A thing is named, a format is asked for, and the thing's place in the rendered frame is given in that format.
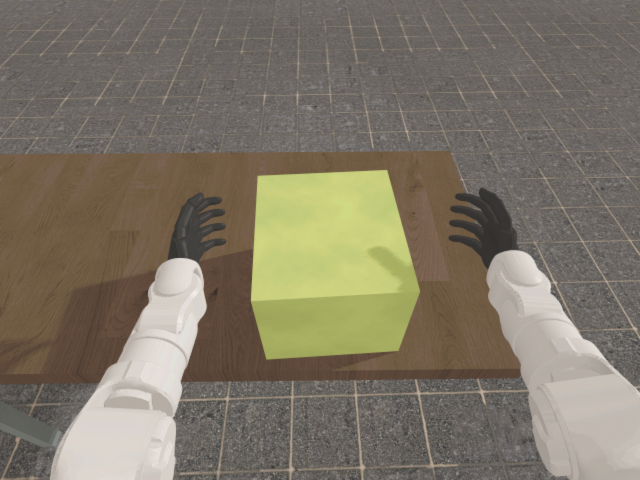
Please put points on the table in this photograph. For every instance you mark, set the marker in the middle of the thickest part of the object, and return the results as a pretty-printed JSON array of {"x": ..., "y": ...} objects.
[{"x": 82, "y": 237}]

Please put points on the left robot hand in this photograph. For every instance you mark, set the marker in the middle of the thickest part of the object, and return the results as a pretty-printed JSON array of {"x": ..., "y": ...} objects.
[{"x": 186, "y": 238}]

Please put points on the robot left forearm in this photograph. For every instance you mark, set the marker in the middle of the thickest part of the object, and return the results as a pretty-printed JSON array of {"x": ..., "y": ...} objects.
[{"x": 148, "y": 373}]

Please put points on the carton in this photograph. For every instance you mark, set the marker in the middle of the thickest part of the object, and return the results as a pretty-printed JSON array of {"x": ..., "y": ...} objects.
[{"x": 332, "y": 272}]

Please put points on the left robot upper arm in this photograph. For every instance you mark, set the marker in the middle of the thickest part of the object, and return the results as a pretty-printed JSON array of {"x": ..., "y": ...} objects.
[{"x": 119, "y": 444}]

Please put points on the right robot upper arm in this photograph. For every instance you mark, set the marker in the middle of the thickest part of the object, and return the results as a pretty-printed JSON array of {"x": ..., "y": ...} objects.
[{"x": 588, "y": 428}]

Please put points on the robot right forearm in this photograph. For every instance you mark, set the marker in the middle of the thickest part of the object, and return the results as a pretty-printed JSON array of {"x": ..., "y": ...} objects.
[{"x": 547, "y": 344}]

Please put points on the right robot hand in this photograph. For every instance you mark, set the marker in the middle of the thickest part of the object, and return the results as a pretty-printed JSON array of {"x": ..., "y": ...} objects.
[{"x": 496, "y": 234}]

